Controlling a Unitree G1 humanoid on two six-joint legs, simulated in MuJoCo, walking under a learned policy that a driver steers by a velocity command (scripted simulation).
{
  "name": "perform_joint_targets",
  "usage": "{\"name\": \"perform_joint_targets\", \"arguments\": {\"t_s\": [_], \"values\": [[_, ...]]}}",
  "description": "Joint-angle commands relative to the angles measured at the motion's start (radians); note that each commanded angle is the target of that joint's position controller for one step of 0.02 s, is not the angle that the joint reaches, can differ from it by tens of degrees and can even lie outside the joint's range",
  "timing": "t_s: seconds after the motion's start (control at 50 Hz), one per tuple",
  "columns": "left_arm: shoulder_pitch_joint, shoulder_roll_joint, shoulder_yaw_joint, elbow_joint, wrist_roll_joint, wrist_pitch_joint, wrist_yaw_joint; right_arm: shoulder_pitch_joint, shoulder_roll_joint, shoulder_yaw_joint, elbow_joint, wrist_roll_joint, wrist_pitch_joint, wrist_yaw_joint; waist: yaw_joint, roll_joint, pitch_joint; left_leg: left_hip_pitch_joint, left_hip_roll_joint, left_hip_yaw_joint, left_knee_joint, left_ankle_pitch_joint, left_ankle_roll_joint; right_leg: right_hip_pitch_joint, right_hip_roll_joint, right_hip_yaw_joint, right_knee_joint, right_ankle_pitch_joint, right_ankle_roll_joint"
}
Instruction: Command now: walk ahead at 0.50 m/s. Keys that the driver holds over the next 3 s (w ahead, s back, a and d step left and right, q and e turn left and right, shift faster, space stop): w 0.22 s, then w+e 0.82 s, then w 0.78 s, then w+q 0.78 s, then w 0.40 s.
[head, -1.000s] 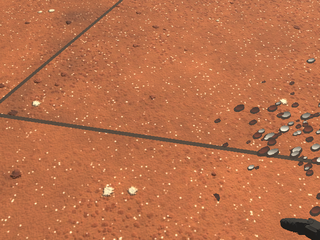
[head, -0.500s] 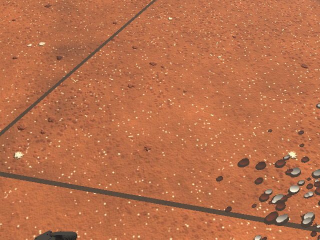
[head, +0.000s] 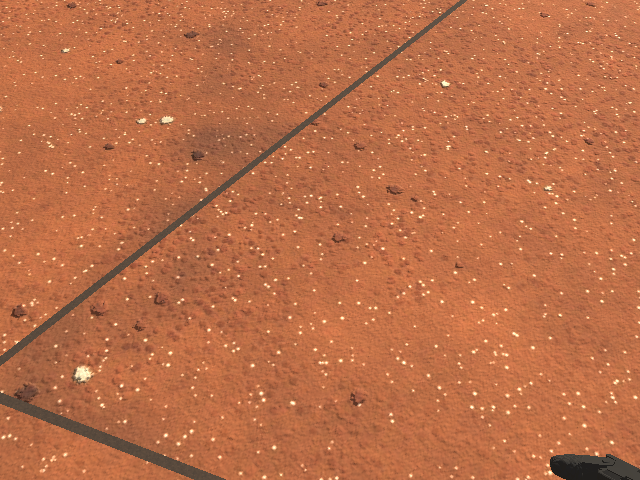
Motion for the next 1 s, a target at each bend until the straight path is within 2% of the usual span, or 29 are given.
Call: {"name": "perform_joint_targets", "arguments": {"t_s": [0.02,0.04,0.06,0.08,0.1,0.12,0.14,0.16,0.18,0.2,0.24,0.3,0.42,0.52,0.56,0.58,0.6,0.62,0.64,0.66,0.68,0.7,0.72,0.74,0.8,0.84,0.9,0.96,1.0], "values": [[0.016,0.189,0.047,-0.024,-0.005,0.010,0.012,-0.062,-0.103,-0.029,-0.087,0.001,-0.023,0.012,-0.044,-0.115,0.023,0.029,-0.026,0.015,-0.044,-0.085,0.038,0.037,-0.309,0.135,0.035,0.512,-0.137],[-0.006,0.197,0.049,-0.027,-0.006,0.014,0.014,0.011,-0.125,-0.041,-0.068,-0.003,-0.024,0.010,-0.093,-0.121,-0.023,0.144,-0.054,0.042,-0.067,-0.098,0.059,0.035,-0.292,0.114,0.122,0.666,-0.122],[-0.014,0.179,0.041,-0.030,-0.002,0.019,0.016,0.155,-0.168,-0.064,-0.023,-0.007,-0.023,0.003,-0.163,-0.103,-0.118,0.355,-0.071,0.060,-0.080,-0.074,0.090,-0.014,-0.242,0.074,0.292,0.751,-0.095],[-0.011,0.130,0.019,-0.056,0.021,0.016,0.019,0.334,-0.236,-0.085,0.011,-0.018,-0.019,-0.009,-0.229,-0.014,-0.270,0.664,0.086,-0.108,-0.031,-0.031,0.153,-0.206,-0.188,0.034,0.583,0.530,-0.059],[0.117,0.008,-0.018,-0.073,0.021,-0.007,0.009,0.380,-0.319,-0.101,0.032,-0.020,-0.014,-0.007,-0.162,0.257,-0.390,0.999,0.310,-0.583,-0.121,-0.226,0.321,-0.618,0.001,0.026,0.935,-0.134,0.006],[0.062,0.105,0.002,-0.057,0.002,-0.028,0.001,0.391,-0.214,-0.076,0.028,-0.007,-0.011,-0.007,-0.208,0.182,-0.393,0.998,0.308,-0.691,-0.209,-0.364,0.314,-0.743,-0.029,0.153,1.053,-0.280,0.000],[-0.035,0.158,0.018,-0.090,-0.022,-0.041,-0.005,0.318,-0.182,-0.061,0.022,-0.008,-0.012,-0.010,-0.202,0.127,-0.234,0.875,0.274,-0.543,-0.231,-0.341,0.269,-0.809,-0.079,0.141,1.071,-0.207,-0.012],[-0.092,0.147,0.015,-0.103,-0.019,-0.046,-0.003,0.253,-0.166,-0.055,0.014,-0.012,-0.012,-0.011,-0.175,0.051,-0.153,0.740,0.233,-0.430,-0.250,-0.248,0.246,-0.788,-0.127,0.112,1.029,-0.118,-0.011],[-0.117,0.139,0.018,-0.107,-0.002,-0.044,-0.001,0.205,-0.142,-0.048,0.013,-0.018,-0.012,-0.008,-0.147,0.022,-0.089,0.621,0.198,-0.352,-0.281,-0.151,0.237,-0.757,-0.155,0.102,0.965,-0.061,-0.003],[-0.098,0.130,0.021,-0.101,0.004,-0.034,-0.001,0.177,-0.120,-0.041,0.011,-0.026,-0.017,-0.007,-0.113,0.039,-0.074,0.545,0.172,-0.299,-0.311,-0.091,0.229,-0.695,-0.179,0.109,0.928,-0.021,0.003],[-0.057,0.088,0.015,-0.085,0.002,-0.010,0.000,0.162,-0.121,-0.043,0.022,-0.020,-0.029,-0.004,-0.081,0.048,-0.066,0.470,0.160,-0.229,-0.364,-0.044,0.239,-0.638,-0.189,0.102,0.880,0.009,0.021],[-0.120,0.069,0.011,-0.103,0.003,0.011,0.004,0.176,-0.149,-0.054,0.055,-0.025,-0.041,-0.014,-0.086,0.028,-0.012,0.433,0.162,-0.122,-0.422,-0.020,0.238,-0.695,-0.197,0.114,0.771,0.127,0.046],[-0.282,0.045,0.004,-0.152,0.002,0.002,-0.016,0.214,-0.175,-0.058,0.104,-0.023,-0.037,-0.031,-0.148,0.012,0.035,0.480,0.137,0.066,-0.449,-0.002,0.174,-0.671,-0.152,0.076,0.467,0.413,0.033],[-0.376,0.049,0.005,-0.220,0.002,0.004,-0.043,0.262,-0.192,-0.068,0.152,-0.006,-0.005,-0.038,-0.172,0.008,0.064,0.676,0.199,0.114,-0.368,0.103,0.144,-0.732,-0.131,0.040,0.371,0.298,-0.014],[-0.349,0.070,0.016,-0.236,0.003,0.005,-0.053,0.240,-0.216,-0.076,0.149,-0.002,0.012,-0.047,-0.140,0.035,0.032,0.719,0.206,0.144,-0.260,0.378,0.120,-0.665,-0.089,-0.014,0.364,0.190,-0.047],[-0.289,0.092,0.030,-0.230,0.005,0.008,-0.054,0.228,-0.229,-0.080,0.144,-0.001,0.021,-0.054,-0.103,0.054,-0.016,0.722,0.199,0.164,-0.158,0.558,0.104,-0.572,-0.051,-0.049,0.370,0.143,-0.067],[-0.154,0.129,0.055,-0.199,0.003,0.010,-0.051,0.212,-0.229,-0.079,0.137,-0.001,0.032,-0.061,-0.026,0.043,-0.090,0.679,0.167,0.199,0.025,0.649,0.077,-0.392,-0.005,-0.072,0.329,0.167,-0.096],[0.019,0.201,0.090,-0.158,-0.001,0.015,-0.036,0.223,-0.208,-0.068,0.122,-0.011,0.032,-0.069,0.046,-0.016,-0.186,0.490,0.126,0.209,0.286,0.493,0.037,-0.096,-0.038,0.035,0.311,0.199,-0.144],[0.071,0.323,0.117,-0.154,-0.008,0.018,-0.022,0.318,-0.078,-0.023,0.071,-0.044,0.005,-0.052,-0.023,-0.276,-0.290,0.026,-0.050,0.185,0.674,-0.266,-0.036,0.295,-0.304,0.551,0.269,0.104,-0.329],[0.093,0.264,0.095,-0.176,-0.006,0.011,-0.023,0.267,-0.106,-0.019,0.072,-0.026,-0.038,-0.035,0.012,-0.220,-0.419,-0.139,-0.130,-0.037,0.822,-0.622,-0.032,0.407,-0.392,0.878,0.101,-0.002,-0.397],[0.063,0.206,0.078,-0.173,0.004,0.004,-0.023,0.163,-0.168,-0.037,0.045,0.016,-0.063,-0.021,0.035,-0.162,-0.294,-0.231,-0.066,-0.082,0.841,-0.547,-0.006,0.331,-0.359,0.728,0.079,0.023,-0.334],[0.006,0.180,0.071,-0.182,0.003,0.000,-0.020,0.120,-0.162,-0.032,0.031,0.018,-0.076,-0.021,0.006,-0.098,-0.194,-0.222,-0.022,-0.067,0.769,-0.457,0.008,0.186,-0.315,0.594,0.078,0.091,-0.296],[-0.061,0.151,0.061,-0.197,0.003,0.002,-0.018,0.107,-0.160,-0.037,0.036,-0.006,-0.077,-0.029,-0.036,-0.047,-0.120,-0.168,0.013,-0.058,0.677,-0.402,0.003,0.034,-0.276,0.494,0.065,0.186,-0.268],[-0.106,0.124,0.051,-0.215,0.012,0.002,-0.015,0.117,-0.169,-0.045,0.038,-0.019,-0.067,-0.034,-0.074,-0.063,-0.088,-0.089,0.036,-0.060,0.615,-0.363,-0.006,-0.080,-0.246,0.432,0.041,0.272,-0.257],[-0.126,0.135,0.055,-0.233,0.013,0.000,-0.002,0.144,-0.135,-0.044,0.035,-0.031,-0.034,-0.036,-0.113,-0.088,-0.068,-0.006,0.034,-0.040,0.504,-0.308,-0.049,-0.227,-0.207,0.356,-0.005,0.385,-0.268],[-0.099,0.161,0.064,-0.228,0.008,-0.001,0.011,0.083,-0.115,-0.037,0.012,-0.032,-0.026,-0.039,-0.099,-0.087,-0.042,-0.016,0.018,-0.029,0.374,-0.207,-0.075,-0.269,-0.184,0.311,-0.015,0.400,-0.255],[-0.058,0.166,0.067,-0.217,0.000,0.008,0.024,-0.033,-0.086,-0.024,-0.017,-0.027,-0.032,-0.032,-0.053,-0.110,-0.025,0.046,-0.027,-0.027,0.133,-0.007,-0.084,-0.302,-0.135,0.273,-0.002,0.300,-0.205],[-0.009,0.171,0.070,-0.198,-0.006,0.016,0.028,-0.110,-0.099,-0.026,-0.043,-0.011,-0.041,-0.019,-0.022,-0.123,-0.016,0.101,-0.061,-0.037,0.015,0.065,-0.079,-0.284,-0.153,0.323,0.024,0.219,-0.186],[0.008,0.160,0.069,-0.191,-0.009,0.022,0.031,-0.116,-0.126,-0.035,-0.050,-0.007,-0.049,-0.011,-0.027,-0.129,-0.017,0.113,-0.064,-0.064,-0.039,0.029,-0.063,-0.222,-0.176,0.383,0.078,0.184,-0.174]]}}
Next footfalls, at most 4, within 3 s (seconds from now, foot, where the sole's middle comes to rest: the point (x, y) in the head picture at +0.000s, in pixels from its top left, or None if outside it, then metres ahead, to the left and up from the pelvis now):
0.08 left None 0.22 0.13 -0.78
0.62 right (427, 472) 0.50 -0.13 -0.78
1.10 left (378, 327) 0.82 -0.02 -0.78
1.60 right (526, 303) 0.93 -0.38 -0.78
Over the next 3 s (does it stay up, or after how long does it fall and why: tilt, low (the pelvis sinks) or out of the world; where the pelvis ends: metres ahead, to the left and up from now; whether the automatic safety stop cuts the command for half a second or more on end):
stays up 1.57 -0.47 0.00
